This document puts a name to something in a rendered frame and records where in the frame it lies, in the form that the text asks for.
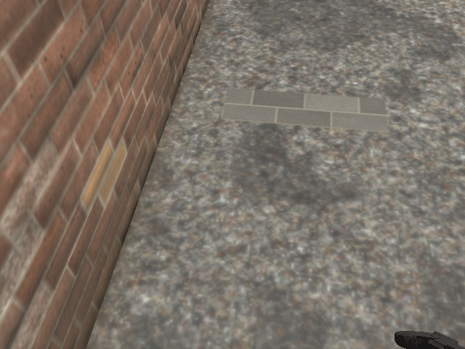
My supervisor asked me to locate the right robot hand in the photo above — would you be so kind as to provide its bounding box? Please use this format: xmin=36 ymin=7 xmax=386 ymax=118
xmin=395 ymin=331 xmax=465 ymax=349

